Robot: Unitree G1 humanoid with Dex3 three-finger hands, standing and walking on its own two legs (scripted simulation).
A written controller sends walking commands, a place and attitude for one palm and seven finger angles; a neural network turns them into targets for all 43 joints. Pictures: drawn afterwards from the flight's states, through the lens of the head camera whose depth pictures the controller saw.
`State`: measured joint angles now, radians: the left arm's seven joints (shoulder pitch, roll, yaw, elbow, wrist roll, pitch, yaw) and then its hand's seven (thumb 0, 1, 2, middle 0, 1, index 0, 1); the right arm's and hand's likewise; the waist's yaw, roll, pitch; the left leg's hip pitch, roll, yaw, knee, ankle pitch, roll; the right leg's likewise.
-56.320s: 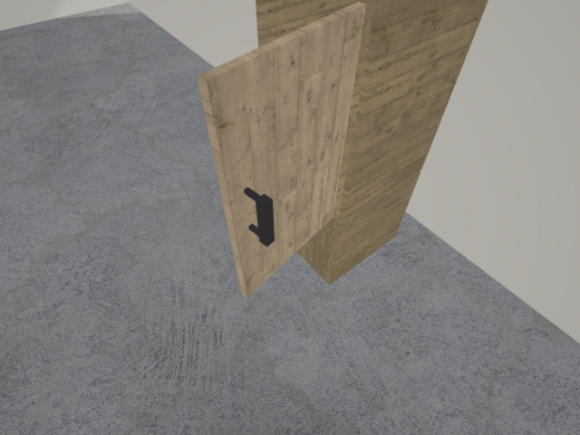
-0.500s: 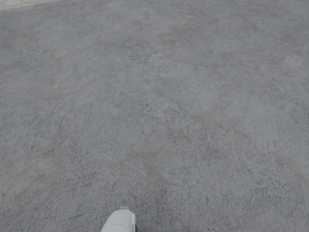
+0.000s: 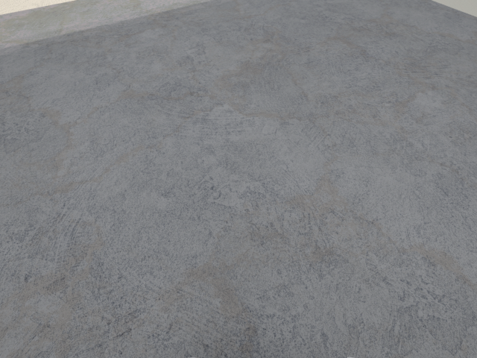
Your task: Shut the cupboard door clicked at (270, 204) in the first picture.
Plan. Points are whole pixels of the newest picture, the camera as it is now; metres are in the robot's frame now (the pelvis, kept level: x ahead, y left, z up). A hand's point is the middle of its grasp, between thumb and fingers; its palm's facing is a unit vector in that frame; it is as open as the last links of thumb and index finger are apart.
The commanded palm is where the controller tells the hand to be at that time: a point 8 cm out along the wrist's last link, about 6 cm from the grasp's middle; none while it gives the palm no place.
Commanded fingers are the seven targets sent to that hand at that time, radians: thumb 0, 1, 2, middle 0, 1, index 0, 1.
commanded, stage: turn to face it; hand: left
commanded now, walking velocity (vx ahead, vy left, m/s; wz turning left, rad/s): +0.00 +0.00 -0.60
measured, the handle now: out of the picture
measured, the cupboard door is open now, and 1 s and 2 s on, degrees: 31 31 31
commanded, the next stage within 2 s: none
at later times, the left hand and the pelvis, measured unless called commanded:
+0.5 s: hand (142, 322) +0.20 +0.22 -0.16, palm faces -0.27 -0.94 -0.22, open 7.4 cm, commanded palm none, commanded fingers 0.00 0.90 0.90 -0.20 -0.30 -0.20 -0.30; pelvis +0.03 +0.04 +0.01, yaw -18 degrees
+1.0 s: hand (191, 315) +0.22 +0.12 -0.16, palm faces -0.57 -0.80 -0.20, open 7.4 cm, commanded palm none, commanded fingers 0.00 0.90 0.90 -0.20 -0.30 -0.20 -0.30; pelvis +0.04 +0.02 +0.01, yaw -35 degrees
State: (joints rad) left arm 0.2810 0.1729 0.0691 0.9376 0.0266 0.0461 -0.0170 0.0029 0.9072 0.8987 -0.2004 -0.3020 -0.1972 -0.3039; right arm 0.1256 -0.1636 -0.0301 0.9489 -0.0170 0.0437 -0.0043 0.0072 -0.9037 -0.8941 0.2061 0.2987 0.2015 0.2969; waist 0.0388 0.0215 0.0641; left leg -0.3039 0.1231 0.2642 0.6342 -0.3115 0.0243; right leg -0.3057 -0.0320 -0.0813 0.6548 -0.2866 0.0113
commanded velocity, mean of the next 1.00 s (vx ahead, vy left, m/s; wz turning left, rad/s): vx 0.00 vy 0.00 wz -0.60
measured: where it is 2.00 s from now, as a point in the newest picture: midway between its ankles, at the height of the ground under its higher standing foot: outside the picture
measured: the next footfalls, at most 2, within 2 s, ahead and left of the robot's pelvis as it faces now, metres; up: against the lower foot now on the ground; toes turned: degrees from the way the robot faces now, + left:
left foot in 0.34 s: +0.10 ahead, +0.13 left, +0.00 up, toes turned -10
right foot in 0.74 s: -0.01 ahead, -0.11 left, +0.00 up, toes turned -32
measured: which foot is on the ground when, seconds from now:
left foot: down 0.00-0.02, up 0.04-0.32, down 0.34-0.74, up 0.76-1.00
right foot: down 0.00-0.34, up 0.36-0.72, down 0.74-1.00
